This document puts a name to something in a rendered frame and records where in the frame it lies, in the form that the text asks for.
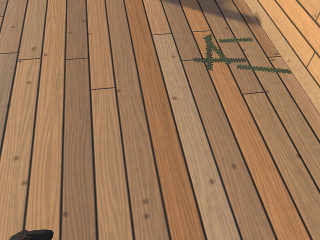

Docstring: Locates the robot left hand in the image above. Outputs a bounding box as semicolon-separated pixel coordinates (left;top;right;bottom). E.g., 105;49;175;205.
9;229;54;240

